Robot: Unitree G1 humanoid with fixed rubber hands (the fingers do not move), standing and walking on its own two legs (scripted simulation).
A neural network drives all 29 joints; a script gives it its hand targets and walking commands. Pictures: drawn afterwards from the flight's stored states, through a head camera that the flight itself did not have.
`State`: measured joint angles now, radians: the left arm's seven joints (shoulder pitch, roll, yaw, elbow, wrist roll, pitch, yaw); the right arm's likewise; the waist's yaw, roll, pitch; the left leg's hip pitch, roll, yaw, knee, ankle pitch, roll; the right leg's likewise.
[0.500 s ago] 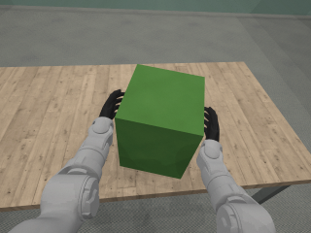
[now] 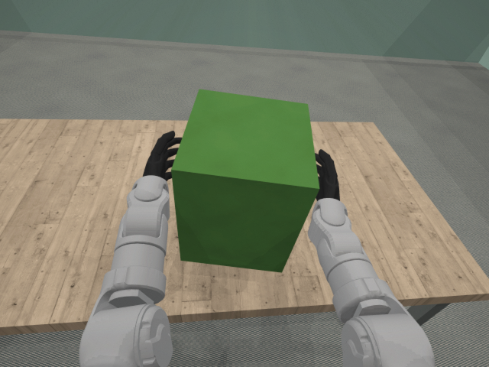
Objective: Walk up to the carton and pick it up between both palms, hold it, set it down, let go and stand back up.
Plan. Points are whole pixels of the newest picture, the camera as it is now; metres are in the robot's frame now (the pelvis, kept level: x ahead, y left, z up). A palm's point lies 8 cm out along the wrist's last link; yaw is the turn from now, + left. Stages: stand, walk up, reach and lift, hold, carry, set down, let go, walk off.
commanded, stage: reach and lift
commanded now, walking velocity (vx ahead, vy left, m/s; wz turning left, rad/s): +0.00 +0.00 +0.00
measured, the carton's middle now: (242, 184) +0.43 -0.02 +0.09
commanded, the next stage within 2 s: hold in 1.80 s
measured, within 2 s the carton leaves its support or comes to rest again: neither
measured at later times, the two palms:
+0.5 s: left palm (149, 175) +0.37 +0.13 +0.17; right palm (332, 188) +0.35 -0.16 +0.15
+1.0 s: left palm (138, 172) +0.36 +0.14 +0.18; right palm (327, 182) +0.35 -0.15 +0.16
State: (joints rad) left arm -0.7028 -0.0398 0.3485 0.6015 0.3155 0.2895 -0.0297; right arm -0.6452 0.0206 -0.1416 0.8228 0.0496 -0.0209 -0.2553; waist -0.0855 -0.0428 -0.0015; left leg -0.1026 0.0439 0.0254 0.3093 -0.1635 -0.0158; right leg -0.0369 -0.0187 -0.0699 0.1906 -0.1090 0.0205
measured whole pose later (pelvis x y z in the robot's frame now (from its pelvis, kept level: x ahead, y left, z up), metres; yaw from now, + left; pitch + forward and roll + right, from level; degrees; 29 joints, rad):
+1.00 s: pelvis -0.01 -0.01 +0.00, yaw +1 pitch -9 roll -1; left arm -0.63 -0.09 0.33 0.15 0.41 0.66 -0.06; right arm -0.66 -0.01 -0.02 0.60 0.14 0.21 -0.24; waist -0.10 -0.06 0.08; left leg 0.00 0.04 0.00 0.33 -0.17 -0.02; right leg 0.06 -0.02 -0.09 0.24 -0.14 0.01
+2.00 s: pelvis -0.02 -0.01 +0.00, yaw +1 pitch -10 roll -1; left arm -0.68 -0.08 0.35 0.12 0.42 0.76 -0.07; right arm -0.72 -0.02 -0.01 0.59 0.18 0.30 -0.25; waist -0.09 -0.05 0.05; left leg 0.01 0.04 0.00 0.32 -0.16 -0.02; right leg 0.07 -0.01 -0.08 0.25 -0.14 0.01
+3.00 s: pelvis -0.02 -0.01 +0.00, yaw +1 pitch -10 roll -1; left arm -0.66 -0.07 0.34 0.09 0.42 0.77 -0.08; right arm -0.71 -0.03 0.02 0.56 0.20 0.31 -0.27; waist -0.09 -0.05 0.05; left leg 0.02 0.04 0.00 0.32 -0.16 -0.03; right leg 0.07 -0.01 -0.08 0.25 -0.15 0.00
